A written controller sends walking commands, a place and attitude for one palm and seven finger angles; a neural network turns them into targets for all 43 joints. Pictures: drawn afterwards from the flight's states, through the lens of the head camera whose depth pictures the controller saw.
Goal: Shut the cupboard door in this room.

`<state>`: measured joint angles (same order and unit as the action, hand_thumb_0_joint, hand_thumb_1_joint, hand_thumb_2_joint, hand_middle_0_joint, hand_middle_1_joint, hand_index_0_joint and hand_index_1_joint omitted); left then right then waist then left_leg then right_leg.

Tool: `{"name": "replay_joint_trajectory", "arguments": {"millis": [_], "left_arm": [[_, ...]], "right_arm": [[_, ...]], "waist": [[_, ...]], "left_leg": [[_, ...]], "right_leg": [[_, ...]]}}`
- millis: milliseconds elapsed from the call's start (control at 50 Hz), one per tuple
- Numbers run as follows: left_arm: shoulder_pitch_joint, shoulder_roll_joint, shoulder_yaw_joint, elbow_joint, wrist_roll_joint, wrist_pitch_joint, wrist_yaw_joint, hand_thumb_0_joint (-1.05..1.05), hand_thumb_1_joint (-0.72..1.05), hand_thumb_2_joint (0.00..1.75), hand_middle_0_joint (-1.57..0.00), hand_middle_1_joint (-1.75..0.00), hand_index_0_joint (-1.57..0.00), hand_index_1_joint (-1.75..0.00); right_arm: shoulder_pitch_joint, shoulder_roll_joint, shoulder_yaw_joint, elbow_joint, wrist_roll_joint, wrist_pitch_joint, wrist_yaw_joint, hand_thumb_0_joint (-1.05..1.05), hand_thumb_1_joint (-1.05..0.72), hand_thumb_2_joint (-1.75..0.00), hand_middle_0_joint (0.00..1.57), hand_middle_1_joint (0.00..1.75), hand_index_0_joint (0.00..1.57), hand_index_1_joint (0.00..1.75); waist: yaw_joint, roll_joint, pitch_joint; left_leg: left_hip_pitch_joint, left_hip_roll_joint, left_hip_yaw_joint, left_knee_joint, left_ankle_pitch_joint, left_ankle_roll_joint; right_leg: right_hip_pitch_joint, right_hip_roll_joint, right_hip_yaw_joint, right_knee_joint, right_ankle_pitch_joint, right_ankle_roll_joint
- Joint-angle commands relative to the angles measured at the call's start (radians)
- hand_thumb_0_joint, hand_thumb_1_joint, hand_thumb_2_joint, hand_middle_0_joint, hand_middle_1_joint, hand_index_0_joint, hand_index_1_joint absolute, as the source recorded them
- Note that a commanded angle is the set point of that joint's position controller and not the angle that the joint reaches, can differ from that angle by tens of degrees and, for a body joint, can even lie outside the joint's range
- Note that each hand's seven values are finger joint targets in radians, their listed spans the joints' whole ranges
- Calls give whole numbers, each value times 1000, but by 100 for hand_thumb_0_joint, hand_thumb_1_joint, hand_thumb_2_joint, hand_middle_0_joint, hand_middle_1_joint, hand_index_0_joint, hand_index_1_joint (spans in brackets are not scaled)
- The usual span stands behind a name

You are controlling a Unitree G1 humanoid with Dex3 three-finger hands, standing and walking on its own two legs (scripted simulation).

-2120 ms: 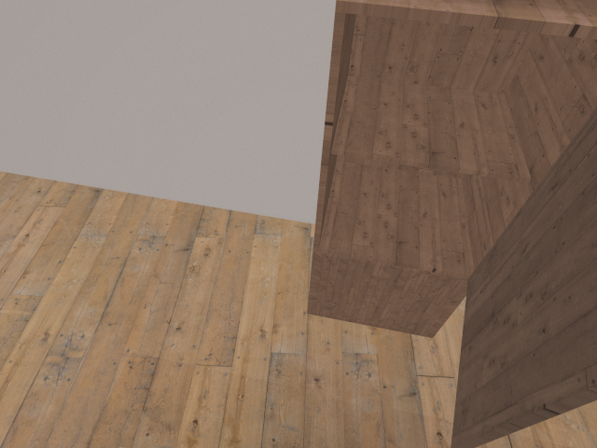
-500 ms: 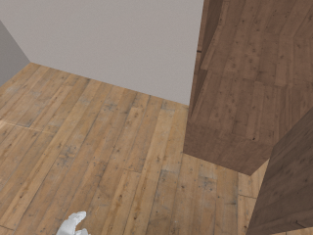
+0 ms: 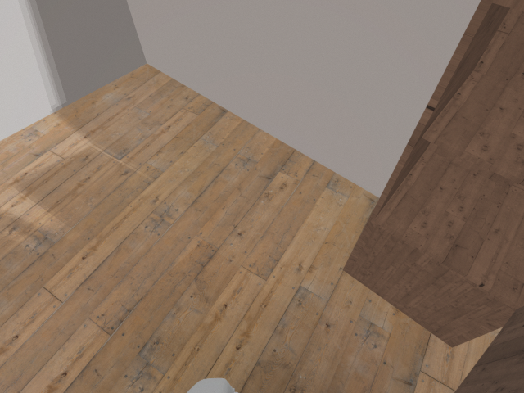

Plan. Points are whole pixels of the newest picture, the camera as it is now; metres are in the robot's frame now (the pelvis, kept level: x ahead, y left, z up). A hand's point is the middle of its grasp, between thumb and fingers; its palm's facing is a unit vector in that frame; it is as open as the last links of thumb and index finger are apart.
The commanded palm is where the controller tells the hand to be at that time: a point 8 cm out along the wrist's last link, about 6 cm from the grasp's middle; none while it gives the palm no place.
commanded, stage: stand and wait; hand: left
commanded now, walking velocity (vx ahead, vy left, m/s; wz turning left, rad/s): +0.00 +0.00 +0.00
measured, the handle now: out of the picture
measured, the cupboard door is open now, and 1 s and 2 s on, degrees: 79 79 79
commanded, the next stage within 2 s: turn or walk to find it in 0.20 s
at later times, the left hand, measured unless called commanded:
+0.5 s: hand out of the picture +0.04 +0.21 -0.17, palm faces -0.03 -0.98 -0.20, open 7.4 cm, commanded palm none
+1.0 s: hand out of the picture +0.12 +0.22 -0.18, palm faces -0.25 -0.94 -0.23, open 7.4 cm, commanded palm none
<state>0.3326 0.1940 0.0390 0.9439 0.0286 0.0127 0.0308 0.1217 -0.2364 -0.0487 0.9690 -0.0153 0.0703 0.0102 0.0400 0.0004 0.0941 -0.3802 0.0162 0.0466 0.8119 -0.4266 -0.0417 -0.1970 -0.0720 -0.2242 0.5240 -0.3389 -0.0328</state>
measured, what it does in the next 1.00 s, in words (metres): steps on the spot, turning right: left foot, then right foot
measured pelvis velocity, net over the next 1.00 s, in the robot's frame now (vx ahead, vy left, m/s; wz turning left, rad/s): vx -0.01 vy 0.05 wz -0.35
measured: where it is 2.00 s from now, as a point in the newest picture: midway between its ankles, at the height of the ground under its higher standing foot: outside the picture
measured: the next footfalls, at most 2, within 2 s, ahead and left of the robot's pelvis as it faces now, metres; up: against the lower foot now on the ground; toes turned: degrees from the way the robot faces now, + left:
left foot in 0.06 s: +0.03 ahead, +0.12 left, +0.00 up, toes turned +4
right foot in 0.54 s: +0.00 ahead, -0.09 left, +0.00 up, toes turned -12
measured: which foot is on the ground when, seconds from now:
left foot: up 0.00-0.04, down 0.06-0.56, up 0.58-0.96, down 0.98-1.00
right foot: down 0.00-0.06, up 0.08-0.52, down 0.54-0.98, up 1.00-1.00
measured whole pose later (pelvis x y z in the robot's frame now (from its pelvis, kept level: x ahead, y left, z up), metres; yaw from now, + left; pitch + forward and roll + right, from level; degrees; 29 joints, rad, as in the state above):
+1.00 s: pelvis -0.01 +0.05 +0.00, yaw -20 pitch +2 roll +0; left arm 0.20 0.24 0.09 0.95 0.01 0.06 0.00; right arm 0.17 -0.20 -0.04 0.94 -0.01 0.01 -0.04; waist 0.02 -0.03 0.05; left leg -0.27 0.03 0.06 0.54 -0.27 -0.02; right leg -0.33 0.05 0.11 0.61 -0.33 0.00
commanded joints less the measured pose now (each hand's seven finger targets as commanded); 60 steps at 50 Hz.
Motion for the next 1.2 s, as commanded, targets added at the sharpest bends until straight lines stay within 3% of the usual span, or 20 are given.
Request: {"name": "replay_joint_trajectory", "arguments": {"millis": [0, 20, 40, 60, 140, 220, 380, 480, 500, 540, 560, 660, 840, 900, 920, 960, 980, 1020, 1080, 1180], "left_arm": [[10, 195, 45, -25, -7, -14, 13, 0, 90, 90, -20, -30, -20, -30], [20, 165, 35, -24, -14, -11, 10, 0, 90, 90, -20, -30, -20, -30], [53, 95, 20, -41, -21, -6, 5, 0, 90, 90, -20, -30, -20, -30], [19, 90, 6, -40, -15, 2, 11, 0, 90, 90, -20, -30, -20, -30], [-6, 88, 13, 32, -8, 22, 0, 0, 90, 90, -20, -30, -20, -30], [41, 47, 0, 76, -7, 26, -1, 0, 90, 90, -20, -30, -20, -30], [-70, 46, 23, 25, -5, 40, -14, 0, 90, 90, -20, -30, -20, -30], [-28, 49, 40, 9, -3, 30, -22, 0, 90, 90, -20, -30, -20, -30], [-2, 67, 44, 14, 0, 24, -22, 0, 90, 90, -20, -30, -20, -30], [34, 201, 69, 16, 6, 8, -8, 0, 90, 90, -20, -30, -20, -30], [71, 200, 65, 15, -7, 11, -4, 0, 90, 90, -20, -30, -20, -30], [-104, 159, 66, -40, -9, 5, 0, 0, 90, 90, -20, -30, -20, -30], [-93, 218, 84, -51, -2, 11, -14, 0, 90, 90, -20, -30, -20, -30], [-149, 219, 85, -67, -8, 17, -14, 0, 90, 90, -20, -30, -20, -30], [-164, 200, 82, -74, -14, 20, -17, 0, 90, 90, -20, -30, -20, -30], [-144, 102, 62, -106, -22, 26, -31, 0, 90, 90, -20, -30, -20, -30], [-162, 130, 69, -107, -9, 31, -30, 0, 90, 90, -20, -30, -20, -30], [-134, 142, 87, -72, 3, 45, -41, 0, 90, 90, -20, -30, -20, -30], [-123, 115, 76, -71, -1, 48, -54, 0, 90, 90, -20, -30, -20, -30], [-170, 51, 33, -72, -8, 32, -37, 0, 90, 90, -20, -30, -20, -30]], "right_arm": [[87, -50, -3, -49, 2, -48, -8, 0, -90, -90, 20, 30, 20, 30], [140, -102, -12, -34, -4, -59, -13, 0, -90, -90, 20, 30, 20, 30], [164, -189, -29, -37, -8, -64, -20, 0, -90, -90, 20, 30, 20, 30], [160, -193, -27, -34, 3, -51, -28, 0, -90, -90, 20, 30, 20, 30], [38, -101, 9, -47, -4, -61, -50, 0, -90, -90, 20, 30, 20, 30], [68, -81, 12, -20, 2, -78, -54, 0, -90, -90, 20, 30, 20, 30], [123, -103, -24, 5, -13, -62, -57, 0, -90, -90, 20, 30, 20, 30], [108, -116, -39, -3, -10, -59, -53, 0, -90, -90, 20, 30, 20, 30], [101, -111, -40, -9, -5, -59, -51, 0, -90, -90, 20, 30, 20, 30], [77, -18, -25, -53, 2, -57, -44, 0, -90, -90, 20, 30, 20, 30], [15, -37, -20, -73, -3, -44, -49, 0, -90, -90, 20, 30, 20, 30], [68, -47, -29, -33, -5, -38, -35, 0, -90, -90, 20, 30, 20, 30], [58, -46, -22, -73, 4, -54, -45, 0, -90, -90, 20, 30, 20, 30], [152, -50, -21, -54, 11, -68, -52, 0, -90, -90, 20, 30, 20, 30], [191, -69, -24, -46, 11, -75, -57, 0, -90, -90, 20, 30, 20, 30], [195, -207, -48, -68, -3, -78, -58, 0, -90, -90, 20, 30, 20, 30], [187, -210, -43, -87, -13, -69, -56, 0, -90, -90, 20, 30, 20, 30], [67, -129, -24, -112, -15, -74, -61, 0, -90, -90, 20, 30, 20, 30], [57, -110, -18, -121, -16, -81, -61, 0, -90, -90, 20, 30, 20, 30], [173, -113, -20, -49, -19, -84, -55, 0, -90, -90, 20, 30, 20, 30]], "waist": [[-54, -128, -173], [-79, -19, -214], [-72, 251, -229], [-74, 230, -204], [-34, 149, -45], [-17, 74, -69], [-58, 116, -53], [-22, 104, -96], [-8, 66, -108], [10, -285, -104], [48, -207, -103], [-30, -77, -80], [-9, -155, -144], [-55, -156, -180], [-76, -125, -188], [-70, 314, -158], [-81, 240, -122], [-27, 181, -53], [-18, 136, -47], [-72, 175, -114]], "left_leg": [[209, -6, 22, -350, 207, 30], [361, 77, -45, -428, 393, 59], [474, 315, -338, -434, 738, 169], [400, 372, -327, -440, 888, 247], [197, 258, -199, -519, 639, 221], [237, 215, -122, -545, 609, 195], [258, 300, -104, -491, 547, 223], [214, 285, -33, -372, 495, 164], [182, 256, 7, -309, 426, 125], [-121, 57, 145, -3, -98, 12], [-122, 53, 39, 149, -174, 4], [-144, 77, -32, 254, 22, -22], [-30, 24, -10, -49, -12, -31], [138, 7, 6, -300, 117, -23], [252, 26, 4, -418, 205, -15], [376, 398, -367, -549, 431, 126], [260, 465, -384, -542, 427, 206], [149, 356, -224, -572, 311, 177], [190, 283, -81, -532, 451, 162], [306, 267, -54, -449, 761, 199]], "right_leg": [[61, -222, 167, 2, 565, -65], [-31, -159, 114, 136, 398, -13], [-258, -31, 70, 290, -122, 58], [-248, -20, 154, 394, -311, 63], [-230, -34, 227, 504, -142, 67], [-196, -21, 229, 430, -59, 81], [-174, 9, 181, 247, -119, 73], [-45, 32, 154, 28, 61, 52], [16, 16, 175, -65, 161, 41], [176, -292, 577, -189, 572, -112], [108, -334, 590, -211, 612, -196], [38, -170, 448, -222, 405, -155], [67, -135, 537, -150, 518, -167], [12, -95, 541, -69, 532, -113], [-55, -50, 515, -18, 472, -71], [-368, 142, 292, 312, -203, 46], [-356, 100, 296, 505, -266, 56], [-354, 70, 303, 657, -135, 72], [-371, 56, 264, 694, -55, 88], [-242, 43, 186, 326, -113, 79]]}}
